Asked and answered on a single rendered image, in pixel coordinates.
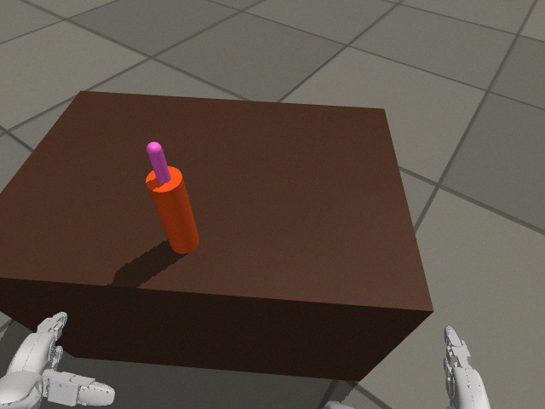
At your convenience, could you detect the left robot hand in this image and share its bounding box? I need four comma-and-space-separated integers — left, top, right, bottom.
5, 312, 115, 406

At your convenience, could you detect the right robot hand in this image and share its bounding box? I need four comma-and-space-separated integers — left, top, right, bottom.
444, 326, 491, 409

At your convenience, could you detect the left robot arm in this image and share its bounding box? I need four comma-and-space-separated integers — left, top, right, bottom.
0, 371, 43, 409

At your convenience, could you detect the bottle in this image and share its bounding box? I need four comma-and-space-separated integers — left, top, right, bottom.
146, 141, 199, 254

